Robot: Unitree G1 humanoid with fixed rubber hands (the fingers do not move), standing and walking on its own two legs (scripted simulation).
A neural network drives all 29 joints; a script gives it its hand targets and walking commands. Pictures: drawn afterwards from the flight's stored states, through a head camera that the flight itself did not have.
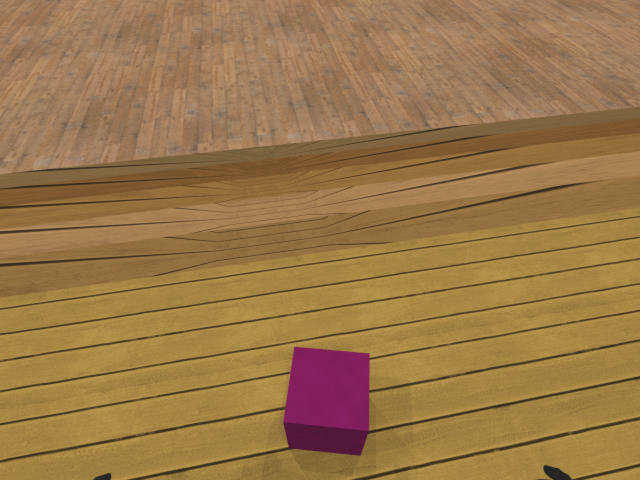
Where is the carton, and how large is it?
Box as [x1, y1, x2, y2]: [283, 347, 369, 455]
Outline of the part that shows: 294,347 283,421 289,447 360,455 368,431 369,353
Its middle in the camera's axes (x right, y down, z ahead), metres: +0.03 +0.46 +1.10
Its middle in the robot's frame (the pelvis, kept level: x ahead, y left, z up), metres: +0.43 -0.02 -0.66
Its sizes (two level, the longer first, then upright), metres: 0.210 0.200 0.250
